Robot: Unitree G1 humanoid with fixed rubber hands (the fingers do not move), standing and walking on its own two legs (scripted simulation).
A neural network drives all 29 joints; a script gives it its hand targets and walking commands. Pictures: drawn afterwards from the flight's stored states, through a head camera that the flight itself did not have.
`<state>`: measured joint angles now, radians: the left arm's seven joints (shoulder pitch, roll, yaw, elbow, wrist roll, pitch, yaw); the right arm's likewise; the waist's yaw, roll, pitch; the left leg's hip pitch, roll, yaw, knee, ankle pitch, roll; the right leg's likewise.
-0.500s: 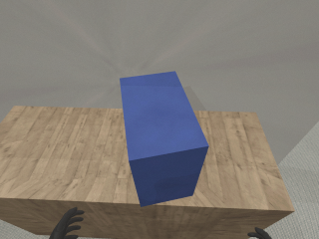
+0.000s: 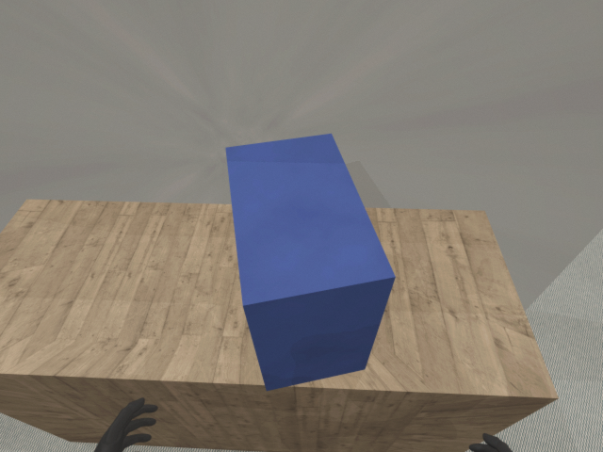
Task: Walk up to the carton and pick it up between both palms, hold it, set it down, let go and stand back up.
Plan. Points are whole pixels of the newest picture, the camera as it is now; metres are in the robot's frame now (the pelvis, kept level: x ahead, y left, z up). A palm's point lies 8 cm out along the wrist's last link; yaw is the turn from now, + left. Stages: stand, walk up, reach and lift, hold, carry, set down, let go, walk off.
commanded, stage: stand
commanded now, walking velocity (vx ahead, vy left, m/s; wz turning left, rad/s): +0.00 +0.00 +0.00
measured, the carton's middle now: (298, 263) +0.40 +0.02 -0.01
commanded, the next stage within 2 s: walk up in 1.14 s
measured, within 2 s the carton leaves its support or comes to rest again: neither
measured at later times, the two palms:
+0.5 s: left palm out of the picture +0.13 +0.27 -0.08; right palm out of the picture +0.10 -0.26 -0.11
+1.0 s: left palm out of the picture +0.13 +0.27 -0.08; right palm out of the picture +0.09 -0.27 -0.11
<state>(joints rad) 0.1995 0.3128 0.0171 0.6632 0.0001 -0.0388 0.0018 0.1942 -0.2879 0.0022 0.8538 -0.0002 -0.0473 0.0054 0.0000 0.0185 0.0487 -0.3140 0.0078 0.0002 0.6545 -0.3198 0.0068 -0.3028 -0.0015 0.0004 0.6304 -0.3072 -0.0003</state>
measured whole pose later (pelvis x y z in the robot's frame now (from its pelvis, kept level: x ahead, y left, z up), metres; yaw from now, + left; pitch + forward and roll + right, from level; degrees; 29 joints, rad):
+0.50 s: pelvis +0.00 +0.00 +0.00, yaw +0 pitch -1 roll -1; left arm 0.20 0.31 0.02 0.68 0.00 -0.04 0.00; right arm 0.18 -0.29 0.00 0.88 0.00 -0.05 0.01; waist 0.00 0.02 0.05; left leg -0.31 0.01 0.00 0.63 -0.30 0.01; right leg -0.30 0.00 0.00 0.61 -0.29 0.00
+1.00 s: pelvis +0.00 +0.00 +0.00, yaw +0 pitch +0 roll +0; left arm 0.19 0.31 0.02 0.69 0.00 -0.04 0.00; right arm 0.18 -0.29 0.00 0.91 0.00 -0.05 0.01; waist 0.00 0.02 0.05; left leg -0.31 0.01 0.00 0.60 -0.28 0.00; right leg -0.30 0.00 0.00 0.58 -0.27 0.00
